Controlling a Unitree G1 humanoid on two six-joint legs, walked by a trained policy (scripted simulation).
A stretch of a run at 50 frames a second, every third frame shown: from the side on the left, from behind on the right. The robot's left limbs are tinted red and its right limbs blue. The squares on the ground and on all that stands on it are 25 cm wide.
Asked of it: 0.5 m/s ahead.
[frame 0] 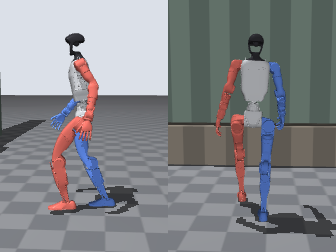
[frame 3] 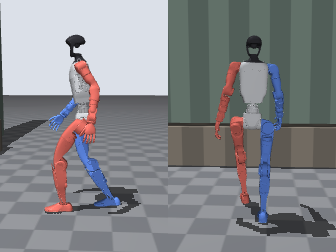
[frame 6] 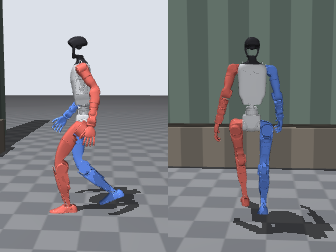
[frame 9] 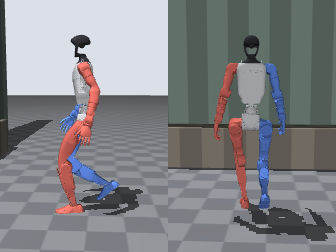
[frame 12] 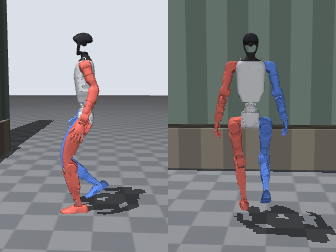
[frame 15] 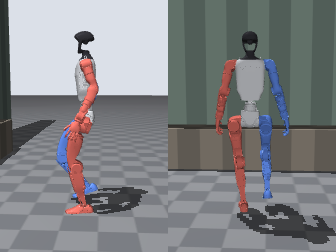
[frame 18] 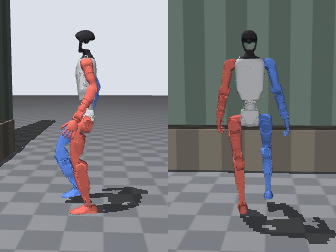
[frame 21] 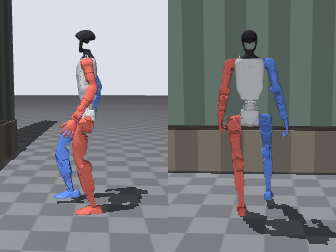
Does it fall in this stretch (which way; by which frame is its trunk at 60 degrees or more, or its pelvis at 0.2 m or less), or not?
no
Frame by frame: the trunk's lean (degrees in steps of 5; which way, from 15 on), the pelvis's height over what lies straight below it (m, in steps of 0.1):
0: 5, 0.8
3: 5, 0.8
6: 5, 0.7
9: 5, 0.7
12: 0, 0.8
15: 0, 0.8
18: 0, 0.8
21: 0, 0.8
